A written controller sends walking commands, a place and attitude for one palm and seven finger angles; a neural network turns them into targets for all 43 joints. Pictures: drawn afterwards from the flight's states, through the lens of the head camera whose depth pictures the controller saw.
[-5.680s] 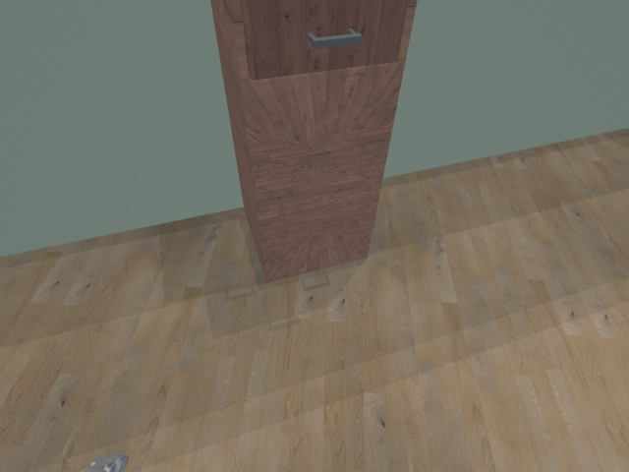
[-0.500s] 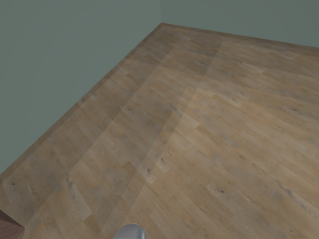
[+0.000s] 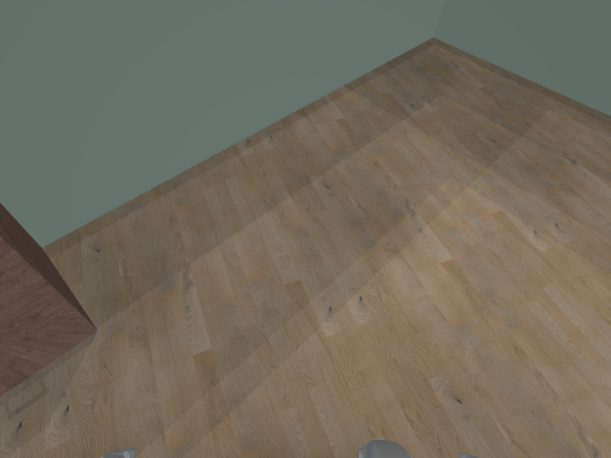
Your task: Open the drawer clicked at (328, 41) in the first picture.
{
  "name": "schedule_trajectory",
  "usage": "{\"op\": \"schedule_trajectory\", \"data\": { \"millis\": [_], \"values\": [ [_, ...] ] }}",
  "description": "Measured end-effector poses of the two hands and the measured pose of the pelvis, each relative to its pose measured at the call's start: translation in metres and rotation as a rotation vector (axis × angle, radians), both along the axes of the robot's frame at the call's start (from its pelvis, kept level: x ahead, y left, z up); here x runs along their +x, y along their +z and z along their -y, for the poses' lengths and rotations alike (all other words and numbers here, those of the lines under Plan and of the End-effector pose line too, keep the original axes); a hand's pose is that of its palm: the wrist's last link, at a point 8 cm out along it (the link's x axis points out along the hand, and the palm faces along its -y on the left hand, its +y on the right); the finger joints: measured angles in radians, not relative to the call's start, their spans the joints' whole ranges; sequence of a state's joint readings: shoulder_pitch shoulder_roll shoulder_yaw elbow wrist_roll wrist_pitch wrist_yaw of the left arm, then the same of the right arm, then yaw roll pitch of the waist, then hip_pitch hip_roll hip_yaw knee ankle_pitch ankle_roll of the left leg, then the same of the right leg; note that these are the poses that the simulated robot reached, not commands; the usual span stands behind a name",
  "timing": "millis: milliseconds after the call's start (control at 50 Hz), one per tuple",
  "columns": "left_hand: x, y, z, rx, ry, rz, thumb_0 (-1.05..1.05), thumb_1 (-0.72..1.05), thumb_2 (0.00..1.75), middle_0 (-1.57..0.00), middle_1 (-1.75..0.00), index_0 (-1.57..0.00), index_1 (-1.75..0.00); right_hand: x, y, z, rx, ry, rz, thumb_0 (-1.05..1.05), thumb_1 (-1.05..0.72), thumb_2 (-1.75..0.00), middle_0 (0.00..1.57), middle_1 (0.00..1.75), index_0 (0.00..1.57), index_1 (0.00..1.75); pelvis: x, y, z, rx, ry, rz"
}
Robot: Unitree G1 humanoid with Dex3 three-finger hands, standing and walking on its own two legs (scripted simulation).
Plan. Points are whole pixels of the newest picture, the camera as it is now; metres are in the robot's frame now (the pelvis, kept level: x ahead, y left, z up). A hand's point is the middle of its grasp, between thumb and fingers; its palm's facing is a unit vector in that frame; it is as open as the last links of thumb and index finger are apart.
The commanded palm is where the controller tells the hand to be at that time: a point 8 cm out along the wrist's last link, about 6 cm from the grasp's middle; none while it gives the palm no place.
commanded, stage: turn to face it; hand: left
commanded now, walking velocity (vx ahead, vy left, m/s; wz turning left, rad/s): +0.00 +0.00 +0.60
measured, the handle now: out of the picture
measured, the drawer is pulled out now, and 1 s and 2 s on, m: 0.00 0.00 0.00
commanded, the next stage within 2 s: take the last steps up to it in 1.24 s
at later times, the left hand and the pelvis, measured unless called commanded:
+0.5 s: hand out of the picture +0.00 +0.15 -0.14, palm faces +0.32 -0.91 -0.28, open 7.4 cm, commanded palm none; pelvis -0.02 -0.06 +0.00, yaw +19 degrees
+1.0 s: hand out of the picture -0.08 +0.20 -0.16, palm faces +0.57 -0.77 -0.27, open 7.4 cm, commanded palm none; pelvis -0.04 -0.03 +0.00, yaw +34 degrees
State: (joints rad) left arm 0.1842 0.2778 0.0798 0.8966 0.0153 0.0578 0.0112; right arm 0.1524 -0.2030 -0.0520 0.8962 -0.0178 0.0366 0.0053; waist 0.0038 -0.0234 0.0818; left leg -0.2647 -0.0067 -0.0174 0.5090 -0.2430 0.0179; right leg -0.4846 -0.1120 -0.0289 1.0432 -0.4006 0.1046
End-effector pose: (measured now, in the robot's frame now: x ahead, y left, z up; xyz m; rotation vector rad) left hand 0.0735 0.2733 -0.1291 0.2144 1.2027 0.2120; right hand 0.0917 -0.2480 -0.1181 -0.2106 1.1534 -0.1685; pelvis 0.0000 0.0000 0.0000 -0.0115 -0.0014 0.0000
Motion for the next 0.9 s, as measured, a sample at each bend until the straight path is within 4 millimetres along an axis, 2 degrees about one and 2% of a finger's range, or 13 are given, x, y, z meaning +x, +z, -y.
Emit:
{"op": "schedule_trajectory", "data": {
  "millis": [80,180,220,300,420,480,540,660,700,780,900],
  "values": [
    [0.013,0.009,0.014,0.013,0.01,0.064,0.01,0.91,0.9,-0.2,-0.29,-0.2,-0.29,-0.009,-0.01,0.009,0.023,0.012,-0.035,0.0,-0.9,-0.9,0.21,0.3,0.2,0.3,-0.002,-0.001,0.012,0.01,0.045,-0.004],
    [0.017,0.017,0.042,0.04,0.025,0.143,0.01,0.91,0.9,-0.2,-0.29,-0.2,-0.29,-0.016,-0.033,0.034,0.055,0.027,-0.074,0.0,-0.9,-0.9,0.21,0.3,0.2,0.3,-0.005,-0.011,0.037,0.029,0.105,-0.008],
    [0.009,0.021,0.054,0.048,0.036,0.153,0.01,0.91,0.9,-0.2,-0.29,-0.2,-0.29,-0.016,-0.038,0.043,0.058,0.039,-0.091,0.01,-0.9,-0.9,0.2,0.3,0.2,0.3,-0.007,-0.01,0.044,0.028,0.136,0.004],
    [-0.019,0.031,0.069,0.047,0.099,0.134,0.01,0.91,0.9,-0.2,-0.3,-0.2,-0.29,-0.01,-0.032,0.055,0.06,0.088,-0.113,0.01,-0.91,-0.9,0.2,0.3,0.2,0.3,-0.009,-0.001,0.053,0.055,0.197,0.018],
    [-0.063,0.028,0.08,0.029,0.196,0.077,0.01,0.91,0.9,-0.21,-0.3,-0.2,-0.3,0.007,-0.024,0.058,0.049,0.171,-0.129,0.01,-0.91,-0.9,0.2,0.3,0.19,0.3,-0.012,0.005,0.059,0.068,0.278,0.021],
    [-0.09,0.022,0.081,0.014,0.255,0.047,0.01,0.91,0.9,-0.21,-0.3,-0.2,-0.3,0.019,-0.021,0.051,0.033,0.227,-0.135,0.01,-0.91,-0.9,0.2,0.3,0.19,0.3,-0.015,0.005,0.058,0.063,0.321,0.02],
    [-0.12,0.013,0.077,-0.001,0.319,0.01,0.01,0.91,0.9,-0.21,-0.3,-0.2,-0.3,0.037,-0.018,0.035,0.016,0.293,-0.121,0.01,-0.91,-0.9,0.2,0.3,0.19,0.3,-0.02,0.002,0.052,0.055,0.362,0.016],
    [-0.185,-0.019,0.054,-0.039,0.454,-0.061,0.01,0.91,0.9,-0.21,-0.3,-0.2,-0.3,0.077,-0.012,-0.018,-0.023,0.441,-0.008,0.01,-0.91,-0.9,0.2,0.3,0.19,0.3,-0.032,-0.015,0.029,0.014,0.441,0.001],
    [-0.202,-0.027,0.046,-0.044,0.49,-0.094,0.01,0.91,0.9,-0.21,-0.3,-0.2,-0.3,0.084,-0.008,-0.034,-0.027,0.474,0.028,0.01,-0.91,-0.9,0.2,0.3,0.19,0.3,-0.037,-0.017,0.025,0.02,0.461,0.0],
    [-0.214,-0.021,0.036,-0.043,0.531,-0.097,0.01,0.91,0.9,-0.2,-0.29,-0.2,-0.29,0.082,0.004,-0.053,-0.032,0.518,0.046,0.0,-0.91,-0.9,0.2,0.3,0.2,0.3,-0.042,-0.008,0.02,0.003,0.496,0.006],
    [-0.204,-0.003,0.03,-0.018,0.558,-0.003,0.01,0.91,0.9,-0.2,-0.29,-0.2,-0.29,0.072,0.004,-0.062,-0.012,0.557,0.013,0.0,-0.9,-0.9,0.2,0.3,0.2,0.3,-0.045,0.001,0.021,-0.004,0.557,0.008]
  ]
}}
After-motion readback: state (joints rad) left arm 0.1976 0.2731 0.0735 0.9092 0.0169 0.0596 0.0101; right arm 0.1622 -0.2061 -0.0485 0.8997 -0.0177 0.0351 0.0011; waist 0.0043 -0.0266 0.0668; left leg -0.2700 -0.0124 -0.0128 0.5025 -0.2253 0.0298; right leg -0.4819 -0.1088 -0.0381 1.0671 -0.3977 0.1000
